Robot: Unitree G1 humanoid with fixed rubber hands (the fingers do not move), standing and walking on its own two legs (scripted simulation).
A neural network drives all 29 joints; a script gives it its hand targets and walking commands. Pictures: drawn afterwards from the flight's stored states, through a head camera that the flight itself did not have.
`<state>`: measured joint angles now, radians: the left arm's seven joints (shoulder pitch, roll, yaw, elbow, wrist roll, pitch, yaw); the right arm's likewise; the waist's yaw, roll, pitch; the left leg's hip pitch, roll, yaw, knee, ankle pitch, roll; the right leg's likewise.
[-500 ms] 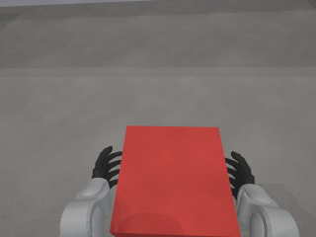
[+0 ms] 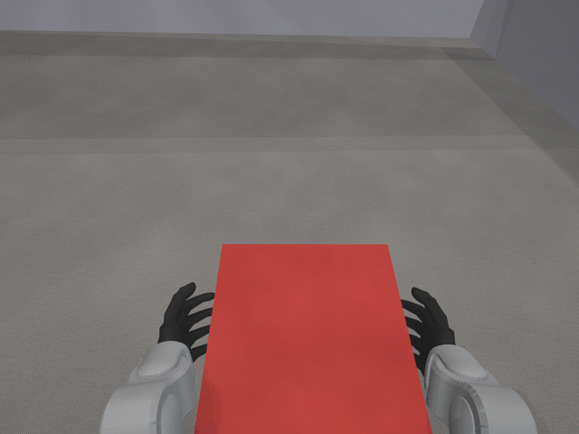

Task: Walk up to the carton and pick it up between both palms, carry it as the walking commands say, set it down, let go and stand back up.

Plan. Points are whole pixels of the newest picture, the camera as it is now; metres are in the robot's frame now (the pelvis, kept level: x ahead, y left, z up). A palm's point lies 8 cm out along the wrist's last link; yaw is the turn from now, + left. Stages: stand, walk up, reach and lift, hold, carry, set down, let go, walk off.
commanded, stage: carry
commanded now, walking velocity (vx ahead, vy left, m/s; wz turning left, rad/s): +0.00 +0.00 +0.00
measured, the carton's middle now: (303, 364) +0.23 +0.01 +0.00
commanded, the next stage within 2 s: none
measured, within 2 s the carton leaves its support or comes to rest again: neither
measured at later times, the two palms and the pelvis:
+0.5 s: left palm out of the picture +0.10 +0.06 +0.07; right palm out of the picture +0.02 -0.23 +0.07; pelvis -0.16 -0.03 +0.00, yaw -13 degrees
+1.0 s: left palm out of the picture +0.01 +0.11 +0.08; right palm out of the picture -0.05 -0.19 +0.08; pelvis -0.24 +0.00 +0.00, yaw -11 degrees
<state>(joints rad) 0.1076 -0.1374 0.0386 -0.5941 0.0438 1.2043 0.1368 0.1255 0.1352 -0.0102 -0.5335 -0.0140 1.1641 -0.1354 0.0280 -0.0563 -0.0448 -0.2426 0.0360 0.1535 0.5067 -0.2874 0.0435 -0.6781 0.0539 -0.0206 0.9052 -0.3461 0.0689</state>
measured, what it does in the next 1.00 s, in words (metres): walks backwards: right foot, then left foot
